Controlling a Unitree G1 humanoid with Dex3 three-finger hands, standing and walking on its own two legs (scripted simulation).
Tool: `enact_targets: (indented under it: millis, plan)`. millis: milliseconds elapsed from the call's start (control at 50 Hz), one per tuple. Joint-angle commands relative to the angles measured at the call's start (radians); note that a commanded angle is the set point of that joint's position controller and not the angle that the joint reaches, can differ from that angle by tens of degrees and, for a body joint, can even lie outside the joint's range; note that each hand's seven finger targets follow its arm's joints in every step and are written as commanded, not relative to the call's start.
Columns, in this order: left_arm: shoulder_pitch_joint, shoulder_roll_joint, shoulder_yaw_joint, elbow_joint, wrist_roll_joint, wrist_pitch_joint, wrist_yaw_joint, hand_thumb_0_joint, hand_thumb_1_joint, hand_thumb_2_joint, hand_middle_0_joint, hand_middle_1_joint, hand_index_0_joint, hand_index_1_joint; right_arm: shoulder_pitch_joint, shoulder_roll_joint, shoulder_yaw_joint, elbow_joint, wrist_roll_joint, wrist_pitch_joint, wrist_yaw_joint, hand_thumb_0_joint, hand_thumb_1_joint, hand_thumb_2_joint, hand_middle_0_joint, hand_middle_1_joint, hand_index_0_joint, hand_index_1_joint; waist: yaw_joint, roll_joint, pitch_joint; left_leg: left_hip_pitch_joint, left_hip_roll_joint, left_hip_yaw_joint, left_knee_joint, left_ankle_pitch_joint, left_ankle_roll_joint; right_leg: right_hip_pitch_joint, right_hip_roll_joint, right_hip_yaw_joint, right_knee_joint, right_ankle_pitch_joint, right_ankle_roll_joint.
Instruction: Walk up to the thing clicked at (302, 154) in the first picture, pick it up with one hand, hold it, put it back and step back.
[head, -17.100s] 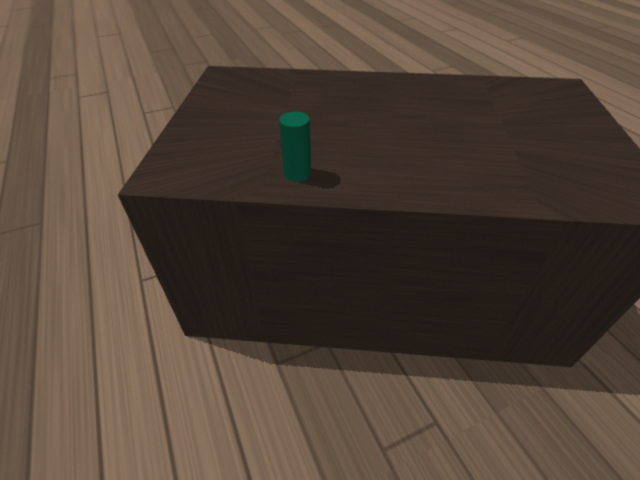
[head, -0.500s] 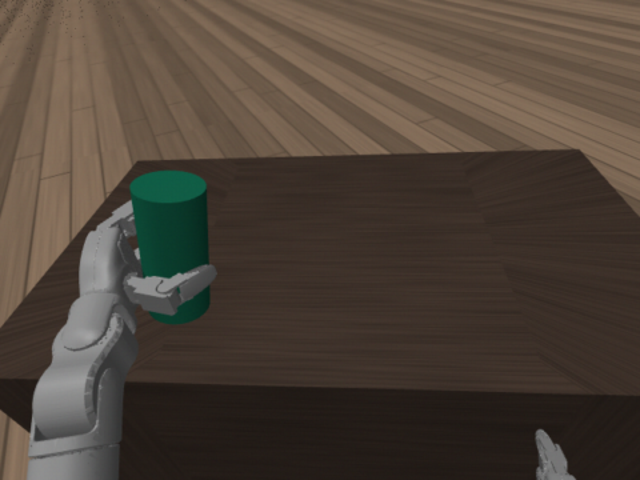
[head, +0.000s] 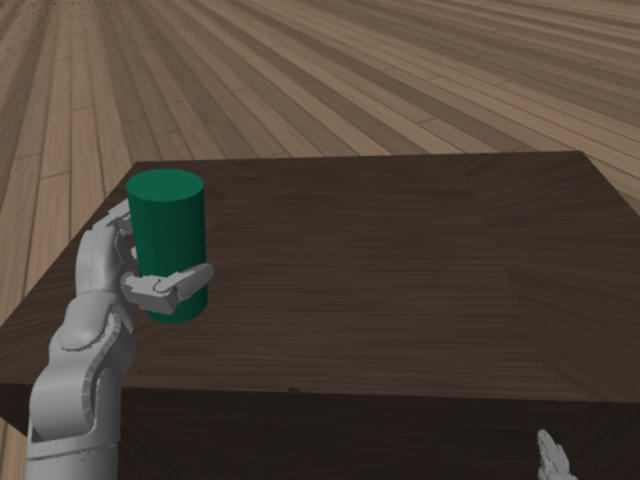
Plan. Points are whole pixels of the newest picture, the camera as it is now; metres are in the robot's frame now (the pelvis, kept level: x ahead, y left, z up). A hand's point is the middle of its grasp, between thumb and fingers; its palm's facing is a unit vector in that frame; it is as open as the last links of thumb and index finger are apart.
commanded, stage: hold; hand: left
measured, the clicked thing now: (172, 249) +0.33 +0.17 +0.21
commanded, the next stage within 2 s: crouch in 0.84 s
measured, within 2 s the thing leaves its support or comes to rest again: neither
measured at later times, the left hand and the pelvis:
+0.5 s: hand (170, 253) +0.33 +0.18 +0.20, palm faces +0.20 -0.98 +0.00, open 10.4 cm; pelvis +0.00 +0.00 +0.00, yaw +0 degrees
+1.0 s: hand (165, 252) +0.33 +0.18 +0.20, palm faces +0.19 -0.98 +0.00, open 10.4 cm; pelvis -0.01 +0.00 +0.00, yaw +0 degrees
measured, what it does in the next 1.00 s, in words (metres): stands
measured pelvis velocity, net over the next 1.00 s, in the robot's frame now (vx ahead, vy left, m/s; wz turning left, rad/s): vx -0.01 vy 0.00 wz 0.00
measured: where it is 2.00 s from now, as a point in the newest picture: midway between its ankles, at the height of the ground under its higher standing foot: outside the picture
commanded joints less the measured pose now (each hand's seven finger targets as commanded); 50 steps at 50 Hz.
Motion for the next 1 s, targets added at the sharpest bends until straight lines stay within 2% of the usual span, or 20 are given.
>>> enact_targets:
  millis: [0, 120, 160, 220, 240, 280, 440, 460, 520, 580, 660, 680, 700, 760, 840, 880, 900, 920, 940, 980]
  plan:
    - [-0.379, 0.158, 0.049, -0.189, -0.011, -0.08, -0.01, 0.0, 0.167, 1.282, -1.316, -1.461, -1.344, -1.46, -0.122, -0.11, -0.026, -0.167, 0.006, -0.06, -0.005, 0.0, 0.519, -0.059, 0.049, 0.05, 0.049, 0.05, -0.01, -0.084, -0.175, 0.148, -0.028, 0.019, -0.044, 0.244, 0.037, -0.027, 0.026, -0.032, -0.1, 0.29, 0.002]
    - [-0.42, 0.177, 0.051, -0.216, -0.006, -0.092, -0.014, 0.0, 0.18, 1.272, -1.303, -1.45, -1.331, -1.447, -0.123, -0.126, -0.038, -0.19, 0.007, -0.059, 0.0, 0.0, 0.519, -0.059, 0.049, 0.05, 0.049, 0.05, -0.006, -0.086, -0.195, 0.158, -0.028, 0.018, -0.05, 0.242, 0.034, -0.024, 0.029, -0.035, -0.102, 0.284, -0.002]
    - [-0.412, 0.189, 0.077, -0.222, -0.011, -0.099, -0.011, 0.0, 0.181, 1.272, -1.309, -1.451, -1.338, -1.448, -0.085, -0.122, -0.046, -0.153, 0.005, -0.054, 0.001, 0.0, 0.516, -0.059, 0.049, 0.05, 0.049, 0.05, -0.006, -0.064, -0.216, 0.161, -0.028, 0.018, -0.043, 0.265, 0.034, -0.014, 0.028, -0.035, -0.097, 0.305, -0.001]
    - [-0.416, 0.179, 0.056, -0.255, -0.007, -0.103, -0.008, 0.0, 0.18, 1.261, -1.29, -1.437, -1.319, -1.433, -0.095, -0.114, -0.04, -0.157, 0.006, -0.053, 0.002, 0.0, 0.522, -0.058, 0.049, 0.05, 0.049, 0.05, 0.001, -0.031, -0.214, 0.169, -0.03, 0.022, -0.041, 0.284, 0.031, -0.012, 0.026, -0.034, -0.093, 0.323, -0.004]
    - [-0.407, 0.176, 0.065, -0.233, -0.007, -0.102, -0.007, 0.0, 0.177, 1.268, -1.299, -1.439, -1.326, -1.438, -0.109, -0.134, -0.055, -0.198, 0.005, -0.056, -0.001, 0.0, 0.518, -0.06, 0.048, 0.05, 0.049, 0.05, -0.013, -0.068, -0.242, 0.186, -0.028, 0.022, -0.034, 0.301, 0.034, -0.005, 0.026, -0.032, -0.093, 0.342, 0.002]
    - [-0.407, 0.168, 0.061, -0.229, -0.01, -0.101, -0.005, 0.0, 0.17, 1.275, -1.315, -1.457, -1.342, -1.455, -0.125, -0.108, -0.027, -0.2, 0.005, -0.056, 0.002, 0.0, 0.517, -0.059, 0.048, 0.05, 0.049, 0.05, -0.005, -0.069, -0.21, 0.162, -0.029, 0.022, -0.038, 0.276, 0.035, -0.003, 0.026, -0.033, -0.098, 0.323, 0.002]
    - [-0.429, 0.176, 0.053, -0.193, -0.001, -0.087, -0.003, 0.0, 0.171, 1.277, -1.308, -1.454, -1.336, -1.452, -0.129, -0.119, -0.036, -0.187, 0.005, -0.05, 0.001, 0.0, 0.519, -0.059, 0.049, 0.05, 0.049, 0.05, -0.009, -0.074, -0.171, 0.144, -0.03, 0.024, -0.056, 0.228, 0.035, -0.019, 0.025, -0.03, -0.114, 0.28, -0.001]
    - [-0.447, 0.197, 0.07, -0.21, -0.003, -0.092, -0.001, 0.0, 0.15, 1.279, -1.311, -1.459, -1.34, -1.457, -0.104, -0.108, -0.035, -0.138, 0.005, -0.045, 0.001, 0.0, 0.518, -0.059, 0.048, 0.05, 0.049, 0.05, -0.002, -0.048, -0.174, 0.148, -0.03, 0.023, -0.057, 0.227, 0.035, -0.02, 0.025, -0.031, -0.114, 0.275, -0.003]
    - [-0.422, 0.17, 0.054, -0.158, -0.006, -0.089, -0.009, 0.0, 0.166, 1.277, -1.309, -1.454, -1.338, -1.451, -0.114, -0.132, -0.049, -0.18, 0.004, -0.053, 0.0, 0.0, 0.517, -0.059, 0.048, 0.05, 0.049, 0.05, -0.023, -0.084, -0.184, 0.16, -0.026, 0.02, -0.062, 0.217, 0.035, -0.028, 0.03, -0.033, -0.114, 0.266, -0.002]
    - [-0.434, 0.176, 0.054, -0.184, -0.012, -0.094, -0.013, 0.0, 0.165, 1.275, -1.305, -1.456, -1.334, -1.452, -0.11, -0.105, -0.022, -0.163, 0.007, -0.053, 0.001, 0.0, 0.519, -0.058, 0.049, 0.05, 0.049, 0.05, -0.005, -0.067, -0.189, 0.162, -0.03, 0.019, -0.061, 0.227, 0.036, -0.023, 0.027, -0.035, -0.116, 0.272, -0.004]
    - [-0.405, 0.158, 0.039, -0.165, -0.01, -0.095, -0.013, 0.0, 0.17, 1.264, -1.301, -1.443, -1.329, -1.441, -0.131, -0.115, -0.032, -0.192, 0.01, -0.059, 0.006, 0.0, 0.518, -0.059, 0.049, 0.05, 0.049, 0.05, -0.006, -0.07, -0.158, 0.14, -0.026, 0.019, -0.073, 0.18, 0.033, -0.032, 0.031, -0.037, -0.121, 0.221, -0.009]
    - [-0.428, 0.196, 0.066, -0.225, -0.009, -0.101, -0.008, 0.0, 0.159, 1.253, -1.291, -1.43, -1.319, -1.428, -0.135, -0.134, -0.049, -0.191, 0.008, -0.057, 0.005, 0.0, 0.52, -0.058, 0.049, 0.05, 0.049, 0.05, 0.004, -0.057, -0.219, 0.162, -0.027, 0.017, -0.069, 0.201, 0.032, -0.006, 0.03, -0.037, -0.118, 0.239, -0.009]
    - [-0.446, 0.207, 0.075, -0.208, -0.011, -0.1, -0.006, 0.0, 0.17, 1.256, -1.296, -1.433, -1.323, -1.431, -0.108, -0.131, -0.048, -0.181, 0.008, -0.053, 0.002, 0.0, 0.517, -0.059, 0.049, 0.05, 0.049, 0.05, -0.011, -0.062, -0.214, 0.166, -0.03, 0.022, -0.06, 0.219, 0.037, -0.006, 0.026, -0.033, -0.121, 0.266, -0.004]
    - [-0.444, 0.18, 0.056, -0.212, -0.011, -0.098, -0.001, 0.0, 0.139, 1.261, -1.288, -1.445, -1.318, -1.442, -0.112, -0.119, -0.042, -0.156, 0.006, -0.054, 0.0, 0.0, 0.517, -0.059, 0.049, 0.05, 0.049, 0.05, -0.013, -0.048, -0.202, 0.169, -0.031, 0.024, -0.055, 0.251, 0.036, -0.011, 0.024, -0.03, -0.113, 0.3, -0.003]
    - [-0.473, 0.199, 0.065, -0.214, -0.005, -0.097, 0.005, 0.0, 0.154, 1.288, -1.317, -1.469, -1.344, -1.468, -0.141, -0.109, -0.024, -0.175, 0.005, -0.058, -0.006, 0.0, 0.517, -0.059, 0.048, 0.05, 0.049, 0.05, -0.004, -0.066, -0.173, 0.151, -0.029, 0.02, -0.074, 0.165, 0.036, -0.019, 0.028, -0.035, -0.131, 0.209, -0.004]
    - [-0.44, 0.185, 0.06, -0.165, -0.008, -0.096, 0.0, 0.0, 0.145, 1.273, -1.306, -1.454, -1.332, -1.453, -0.137, -0.115, -0.037, -0.162, 0.006, -0.061, -0.005, 0.0, 0.517, -0.059, 0.048, 0.05, 0.049, 0.05, -0.008, -0.068, -0.163, 0.145, -0.026, 0.019, -0.078, 0.167, 0.033, -0.028, 0.031, -0.037, -0.126, 0.209, -0.008]
    - [-0.443, 0.163, 0.033, -0.156, -0.007, -0.093, -0.005, 0.0, 0.156, 1.28, -1.301, -1.456, -1.328, -1.455, -0.132, -0.112, -0.028, -0.177, 0.006, -0.061, -0.006, 0.0, 0.519, -0.059, 0.048, 0.05, 0.049, 0.05, -0.017, -0.068, -0.173, 0.157, -0.027, 0.02, -0.076, 0.179, 0.035, -0.029, 0.03, -0.036, -0.126, 0.225, -0.007]
    - [-0.429, 0.184, 0.057, -0.145, -0.01, -0.089, -0.006, 0.0, 0.154, 1.342, -1.309, -1.5, -1.331, -1.506, -0.112, -0.122, -0.036, -0.161, 0.006, -0.059, -0.005, 0.0, 0.528, -0.063, 0.049, 0.051, 0.05, 0.051, -0.013, -0.077, -0.159, 0.148, -0.027, 0.02, -0.074, 0.182, 0.036, -0.027, 0.029, -0.036, -0.124, 0.231, -0.007]
    - [-0.441, 0.194, 0.057, -0.149, -0.009, -0.086, -0.008, 0.0, 0.087, 1.274, -1.307, -1.459, -1.332, -1.458, -0.102, -0.133, -0.048, -0.14, 0.006, -0.058, -0.003, 0.0, 0.541, -0.05, 0.05, 0.05, 0.05, 0.05, -0.015, -0.071, -0.166, 0.147, -0.027, 0.019, -0.076, 0.183, 0.036, -0.028, 0.03, -0.037, -0.125, 0.235, -0.007]
    - [-0.443, 0.166, 0.043, -0.128, -0.011, -0.083, -0.012, 0.0, 0.088, 1.277, -1.326, -1.461, -1.351, -1.46, -0.126, -0.085, -0.004, -0.159, 0.01, -0.064, 0.007, 0.0, 0.561, -0.044, 0.05, 0.05, 0.049, 0.05, -0.01, -0.059, -0.141, 0.135, -0.03, 0.023, -0.079, 0.163, 0.035, -0.044, 0.031, -0.036, -0.131, 0.21, -0.008]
